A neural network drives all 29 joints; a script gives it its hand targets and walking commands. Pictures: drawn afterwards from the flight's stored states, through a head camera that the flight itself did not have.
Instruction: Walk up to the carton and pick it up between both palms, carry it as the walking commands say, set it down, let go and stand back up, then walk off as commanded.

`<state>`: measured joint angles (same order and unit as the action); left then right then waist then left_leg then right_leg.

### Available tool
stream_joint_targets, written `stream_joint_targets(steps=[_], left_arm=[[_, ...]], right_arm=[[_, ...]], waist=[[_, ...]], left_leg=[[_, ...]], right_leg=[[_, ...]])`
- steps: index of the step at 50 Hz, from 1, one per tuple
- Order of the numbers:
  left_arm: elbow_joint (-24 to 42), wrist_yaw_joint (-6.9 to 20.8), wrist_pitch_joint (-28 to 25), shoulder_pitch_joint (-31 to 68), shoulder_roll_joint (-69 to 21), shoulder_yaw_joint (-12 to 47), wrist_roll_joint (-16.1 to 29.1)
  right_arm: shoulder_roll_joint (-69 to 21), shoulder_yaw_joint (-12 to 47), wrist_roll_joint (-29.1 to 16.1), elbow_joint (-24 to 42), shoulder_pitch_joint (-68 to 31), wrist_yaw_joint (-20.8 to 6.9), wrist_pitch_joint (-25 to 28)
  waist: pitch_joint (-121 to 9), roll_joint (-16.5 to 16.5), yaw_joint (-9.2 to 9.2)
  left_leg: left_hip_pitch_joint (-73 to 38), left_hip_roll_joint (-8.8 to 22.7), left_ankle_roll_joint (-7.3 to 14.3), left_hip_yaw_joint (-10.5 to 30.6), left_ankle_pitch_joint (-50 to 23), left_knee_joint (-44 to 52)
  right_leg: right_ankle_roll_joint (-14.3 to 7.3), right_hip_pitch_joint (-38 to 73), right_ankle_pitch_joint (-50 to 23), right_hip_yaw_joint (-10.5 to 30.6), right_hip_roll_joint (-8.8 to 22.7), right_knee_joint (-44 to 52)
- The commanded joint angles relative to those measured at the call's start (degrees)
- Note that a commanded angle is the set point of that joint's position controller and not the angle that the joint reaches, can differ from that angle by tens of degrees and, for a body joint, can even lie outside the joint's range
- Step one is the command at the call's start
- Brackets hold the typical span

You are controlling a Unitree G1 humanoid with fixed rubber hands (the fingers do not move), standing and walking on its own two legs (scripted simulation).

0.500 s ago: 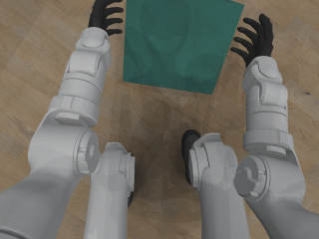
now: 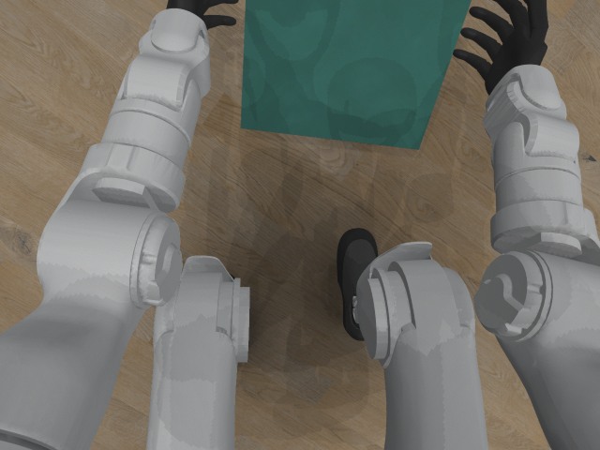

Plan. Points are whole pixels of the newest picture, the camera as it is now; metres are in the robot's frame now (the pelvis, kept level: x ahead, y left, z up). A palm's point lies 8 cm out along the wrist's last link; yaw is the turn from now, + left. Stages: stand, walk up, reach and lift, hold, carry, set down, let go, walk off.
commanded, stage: set down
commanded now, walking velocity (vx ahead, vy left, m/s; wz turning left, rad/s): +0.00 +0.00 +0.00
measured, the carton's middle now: (341, 42) +0.56 -0.10 -0.27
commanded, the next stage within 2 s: none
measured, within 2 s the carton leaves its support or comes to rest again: neither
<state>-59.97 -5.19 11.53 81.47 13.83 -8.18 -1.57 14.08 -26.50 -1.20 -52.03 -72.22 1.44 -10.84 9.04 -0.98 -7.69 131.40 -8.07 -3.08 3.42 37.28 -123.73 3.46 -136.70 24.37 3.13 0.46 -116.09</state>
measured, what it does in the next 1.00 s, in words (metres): stands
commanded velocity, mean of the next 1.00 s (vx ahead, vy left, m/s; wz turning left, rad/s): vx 0.00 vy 0.00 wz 0.00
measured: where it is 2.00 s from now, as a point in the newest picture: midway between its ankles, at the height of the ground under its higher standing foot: (289, 323)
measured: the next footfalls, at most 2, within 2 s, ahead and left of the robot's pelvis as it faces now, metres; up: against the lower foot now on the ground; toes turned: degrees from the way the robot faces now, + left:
none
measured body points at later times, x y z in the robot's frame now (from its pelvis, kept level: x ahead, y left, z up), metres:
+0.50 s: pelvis +0.01 +0.00 -0.01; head +0.38 +0.00 +0.25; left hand +0.59 +0.07 -0.19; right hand +0.52 -0.27 -0.17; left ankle +0.08 +0.12 -0.35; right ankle +0.14 -0.14 -0.35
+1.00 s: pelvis +0.02 +0.00 +0.00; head +0.39 +0.00 +0.24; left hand +0.59 +0.07 -0.19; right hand +0.53 -0.27 -0.18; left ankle +0.08 +0.12 -0.35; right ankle +0.14 -0.14 -0.35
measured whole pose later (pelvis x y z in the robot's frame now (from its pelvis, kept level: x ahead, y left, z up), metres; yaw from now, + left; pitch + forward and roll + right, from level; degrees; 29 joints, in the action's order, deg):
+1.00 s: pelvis +0.02 +0.00 +0.00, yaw +0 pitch +44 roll -2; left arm -60.7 0.1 7.6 85.6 13.8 -14.8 -8.4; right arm 15.6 -33.1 3.5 -56.2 -78.0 -3.6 -6.8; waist 14.9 -0.7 -7.7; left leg 129.1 -8.3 -2.8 3.6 41.1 -126.7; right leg 3.4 -134.7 28.2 2.8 1.0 -119.3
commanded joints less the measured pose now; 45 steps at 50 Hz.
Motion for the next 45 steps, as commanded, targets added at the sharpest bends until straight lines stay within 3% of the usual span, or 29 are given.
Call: stream_joint_targets(steps=[1, 9, 20, 45], left_arm=[[5.6, 12.5, -2.6, 24.5, -43.0, 11.5, 1.8], [2.0, 13.2, -1.9, 21.1, -40.1, 8.5, -0.9], [0.4, 13.5, -1.7, 16.3, -38.3, 7.8, -2.8], [-5.1, 13.8, -1.7, 12.2, -32.4, 4.5, -6.2]], right_arm=[[-40.5, 17.5, -2.3, 0.8, -27.8, -14.1, 0.2], [-38.3, 13.5, 0.5, -3.5, -24.1, -14.7, -0.3], [-37.5, 12.0, 1.3, -5.7, -19.7, -14.7, -0.2], [-31.9, 7.5, 4.8, -10.8, -16.0, -14.2, -0.1]], waist=[[-49.8, -8.1, -0.76], [-42.9, -7.8, -1.03], [-40.1, -8.2, -0.72], [-32.4, -8.4, -0.87]], left_leg=[[-15.2, -0.5, 2.8, -6.3, -12.0, 14.0], [-13.8, -0.3, 2.6, -6.0, -12.5, 12.7], [-12.8, -0.2, 2.5, -5.7, -14.6, 12.0], [-11.2, 0.8, 2.4, -5.0, -13.6, 12.0]], right_leg=[[-2.6, 34.6, -13.9, -8.0, -3.7, 2.0], [-3.0, 33.3, -13.7, -7.3, -3.7, 0.8], [-2.7, 33.5, -15.8, -6.7, -3.7, 0.3], [-2.9, 30.8, -13.1, -6.2, -3.3, 0.5]])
